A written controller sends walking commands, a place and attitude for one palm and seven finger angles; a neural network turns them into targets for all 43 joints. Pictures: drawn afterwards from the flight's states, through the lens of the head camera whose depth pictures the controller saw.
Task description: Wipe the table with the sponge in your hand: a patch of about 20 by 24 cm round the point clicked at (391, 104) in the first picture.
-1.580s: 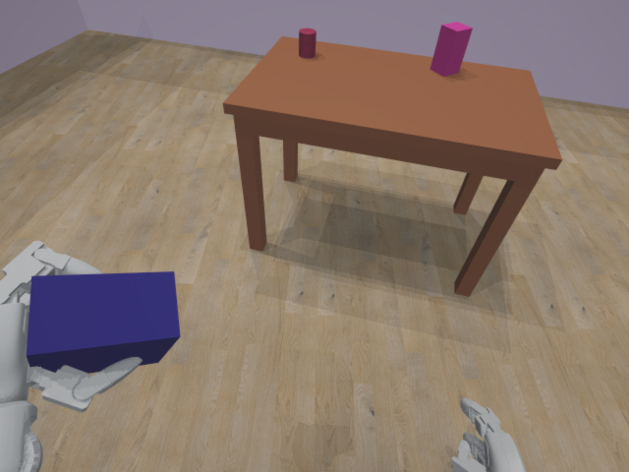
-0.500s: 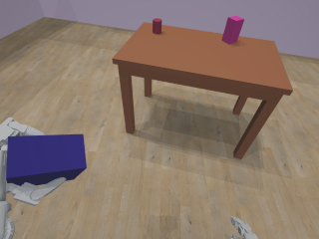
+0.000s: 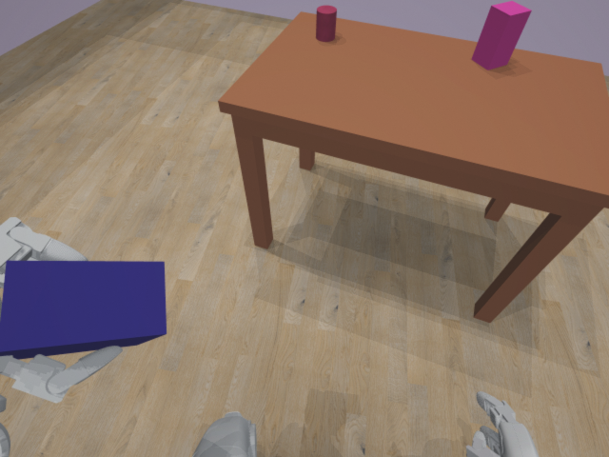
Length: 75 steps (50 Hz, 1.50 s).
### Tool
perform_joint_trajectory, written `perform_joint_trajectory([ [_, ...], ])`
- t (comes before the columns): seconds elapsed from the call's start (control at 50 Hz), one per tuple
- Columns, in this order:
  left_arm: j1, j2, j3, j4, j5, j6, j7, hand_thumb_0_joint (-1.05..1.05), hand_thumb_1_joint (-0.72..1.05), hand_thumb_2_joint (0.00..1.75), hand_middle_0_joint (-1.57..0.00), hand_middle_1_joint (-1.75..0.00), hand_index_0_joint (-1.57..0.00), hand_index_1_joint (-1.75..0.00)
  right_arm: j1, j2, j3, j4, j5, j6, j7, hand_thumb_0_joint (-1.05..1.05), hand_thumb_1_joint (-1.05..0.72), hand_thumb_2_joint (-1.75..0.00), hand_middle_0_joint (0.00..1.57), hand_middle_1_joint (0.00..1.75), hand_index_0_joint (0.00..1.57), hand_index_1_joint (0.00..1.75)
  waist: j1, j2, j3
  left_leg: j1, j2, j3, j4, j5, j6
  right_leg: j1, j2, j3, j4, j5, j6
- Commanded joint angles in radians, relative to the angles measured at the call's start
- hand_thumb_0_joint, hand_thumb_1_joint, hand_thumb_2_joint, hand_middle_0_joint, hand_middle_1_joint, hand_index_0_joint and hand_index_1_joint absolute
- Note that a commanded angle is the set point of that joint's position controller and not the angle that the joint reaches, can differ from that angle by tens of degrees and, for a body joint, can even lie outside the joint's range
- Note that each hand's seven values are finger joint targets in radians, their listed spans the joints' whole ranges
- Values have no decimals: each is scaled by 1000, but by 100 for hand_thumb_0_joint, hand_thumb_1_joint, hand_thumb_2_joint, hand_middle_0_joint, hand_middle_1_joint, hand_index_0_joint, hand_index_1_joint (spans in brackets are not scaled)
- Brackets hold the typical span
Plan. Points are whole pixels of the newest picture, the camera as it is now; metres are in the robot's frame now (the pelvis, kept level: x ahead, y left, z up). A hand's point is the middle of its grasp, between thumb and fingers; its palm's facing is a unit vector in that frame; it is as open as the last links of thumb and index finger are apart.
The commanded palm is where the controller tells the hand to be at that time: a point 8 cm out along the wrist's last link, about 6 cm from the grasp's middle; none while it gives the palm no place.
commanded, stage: walk to a spot facing it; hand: left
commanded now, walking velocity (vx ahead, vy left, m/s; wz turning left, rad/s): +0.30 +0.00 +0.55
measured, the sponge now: (106, 309) +0.23 +0.20 +0.16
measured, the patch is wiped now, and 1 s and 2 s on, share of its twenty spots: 0.00 0.00 0.00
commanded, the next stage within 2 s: turn to face it in 0.28 s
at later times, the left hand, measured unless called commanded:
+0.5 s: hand (60, 232) +0.29 +0.25 +0.19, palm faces +0.56 -0.67 -0.50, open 10.7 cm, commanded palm +0.25 +0.28 +0.18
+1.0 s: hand (160, 167) +0.40 +0.19 +0.17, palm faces +0.37 -0.84 -0.40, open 10.7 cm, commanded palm +0.35 +0.22 +0.18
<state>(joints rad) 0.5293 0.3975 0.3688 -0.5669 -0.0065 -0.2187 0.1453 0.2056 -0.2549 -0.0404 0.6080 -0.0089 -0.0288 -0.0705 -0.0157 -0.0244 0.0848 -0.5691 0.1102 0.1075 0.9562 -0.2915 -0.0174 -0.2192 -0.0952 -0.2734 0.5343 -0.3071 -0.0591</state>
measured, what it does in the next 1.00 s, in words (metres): walks ahead: left foot, then right foot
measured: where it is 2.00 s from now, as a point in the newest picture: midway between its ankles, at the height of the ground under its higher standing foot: outside the picture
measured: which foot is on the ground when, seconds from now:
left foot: up 0.00-0.16, down 0.18-0.54, up 0.56-0.86, down 0.88-1.00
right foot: down 0.00-0.18, up 0.20-0.50, down 0.52-0.90, up 0.92-1.00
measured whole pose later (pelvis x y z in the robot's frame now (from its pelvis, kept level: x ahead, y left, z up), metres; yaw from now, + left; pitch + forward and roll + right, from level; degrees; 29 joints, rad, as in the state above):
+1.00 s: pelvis +0.17 -0.05 +0.00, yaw -3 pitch +0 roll +0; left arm 0.44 0.40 0.37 -0.50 -0.02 -0.21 0.15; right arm 0.19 -0.21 -0.01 0.51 0.00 -0.04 -0.04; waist 0.02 -0.03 0.03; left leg -0.23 0.09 0.17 0.53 -0.29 0.00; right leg -0.41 0.04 -0.02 0.85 -0.43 0.02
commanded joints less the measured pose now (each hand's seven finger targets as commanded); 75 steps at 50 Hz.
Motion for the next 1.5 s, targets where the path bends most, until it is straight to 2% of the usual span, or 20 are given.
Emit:
perform_joint_trajectory([
  [0.0,-66,138,124,-171,-16,-40,52,0,10,130,-120,-160,-120,-160,-67,-31,-11,-176,-4,-60,-4,0,-90,-90,20,30,20,30,41,-122,-140,61,-13,65,-209,-3,13,130,-276,192,-196,269,-68],
  [0.12,-222,139,73,-240,-7,-38,67,0,10,130,-120,-160,-120,-160,-17,-38,-16,-186,0,-74,-17,0,-90,-90,20,30,20,30,-24,0,-212,461,-90,100,-460,59,49,-4,-204,60,288,440,16],
  [0.16,-240,156,101,-300,-13,-77,68,0,10,130,-120,-160,-120,-160,-42,-60,-10,-198,2,-93,1,0,-90,-90,20,30,20,30,0,402,-264,704,320,-641,-586,550,296,-406,43,135,777,-326,107],
  [0.2,-221,261,189,-267,1,-78,42,0,10,130,-120,-160,-120,-160,-65,-69,-32,-172,16,-96,18,0,-90,-90,20,30,20,30,7,246,-243,603,341,-677,-585,356,324,-479,-20,307,838,-298,100],
  [0.3,-20,166,186,-363,-36,-73,27,0,10,130,-120,-160,-120,-160,-66,-47,-26,-155,20,-113,38,0,-90,-90,20,30,20,30,24,306,-234,364,159,-299,-619,188,204,-317,-12,200,537,-99,126],
  [0.46,-176,79,64,-103,-18,-38,22,0,10,130,-120,-160,-120,-160,-42,-47,-4,-112,26,-119,-2,0,-90,-90,20,30,20,30,22,175,-205,318,105,-84,-437,113,101,6,94,83,-25,13,124],
  [0.48,-239,96,59,-80,-6,-33,24,0,10,130,-120,-160,-120,-160,-43,-37,3,-109,23,-116,-7,0,-90,-90,20,30,20,30,12,71,-196,286,63,-43,-328,29,67,42,37,164,-120,80,98],
  [0.5,-289,133,56,-65,7,-23,30,0,10,130,-120,-160,-120,-160,-41,-17,13,-115,17,-112,-11,0,-90,-90,20,30,20,30,0,-143,-192,157,-35,11,-150,-118,27,89,-130,453,-176,213,12],
  [0.54,-339,161,64,-37,-6,-10,31,0,10,130,-120,-160,-120,-160,-84,-46,13,-112,6,-128,-10,0,-90,-90,20,30,20,30,25,-312,-161,25,-79,-83,106,-260,-4,86,-278,718,-241,328,-90],
  [0.64,-236,167,109,-141,-11,-52,27,0,10,130,-120,-160,-120,-160,-129,-25,27,-128,-2,-83,-1,0,-90,-90,20,30,20,30,23,-127,-209,120,-52,-54,20,-156,-34,80,-181,437,-126,665,-92],
  [0.74,-80,173,164,-189,-30,-65,37,0,10,130,-120,-160,-120,-160,-120,-24,15,-194,3,-59,16,0,-90,-90,20,30,20,30,50,-69,-268,154,-64,-30,-251,-116,-41,143,-168,516,-109,644,-119],
  [0.82,-87,147,138,-178,-38,-56,37,0,10,130,-120,-160,-120,-160,-77,-42,0,-219,19,-35,19,0,-90,-90,20,30,20,30,20,-15,-297,363,-32,-23,-524,100,-32,67,-104,514,-37,533,-42],
  [0.9,-130,161,114,-182,-31,-75,18,0,10,130,-120,-160,-120,-160,-92,-56,-4,-245,4,-47,15,0,-90,-90,20,30,20,30,47,386,-194,529,352,-313,-631,617,149,-312,98,300,393,-243,88],
  [1.0,-190,116,41,-208,-10,-38,4,0,10,130,-120,-160,-120,-160,-44,-88,-12,-226,13,-68,51,0,-90,-90,20,30,20,30,27,288,-142,487,247,-3,-555,689,75,-230,86,190,293,-69,102],
  [1.14,-152,154,102,-206,-25,-27,8,0,10,130,-120,-160,-120,-160,-29,-86,-10,-218,14,-95,62,0,-90,-90,20,30,20,30,28,284,-169,406,254,65,-424,450,24,4,108,125,2,43,103],
  [1.16,-139,165,115,-202,-23,-29,8,0,10,130,-120,-160,-120,-160,-32,-79,-10,-219,19,-91,67,0,-90,-90,20,30,20,30,35,230,-192,360,233,74,-324,381,8,86,77,161,-62,150,86],
  [1.2,-73,228,183,-147,-22,-31,24,0,10,130,-120,-160,-120,-160,-69,-29,9,-246,21,-84,63,0,-90,-90,20,30,20,30,53,-184,-235,57,9,68,39,-306,-66,216,-185,597,-101,781,-67],
  [1.22,-38,228,200,-159,-50,-16,30,0,10,130,-120,-160,-120,-160,-64,-41,-6,-236,26,-72,59,0,-90,-90,20,30,20,30,51,-262,-273,16,-11,-57,185,-334,-68,193,-227,691,-134,781,-71],
  [1.26,9,212,215,-210,-57,-25,35,0,10,130,-120,-160,-120,-160,-83,-7,23,-207,16,-35,63,0,-90,-90,20,30,20,30,29,-107,-298,-45,-2,-138,303,-207,-80,262,-188,617,-90,709,-101],
  [1.48,-35,169,148,-139,-58,-15,28,0,10,130,-120,-160,-120,-160,-111,-67,-3,-204,13,32,46,0,-90,-90,20,30,20,30,49,-93,-222,157,-73,-89,-98,-170,-58,-43,-110,696,-311,-49,-88],
])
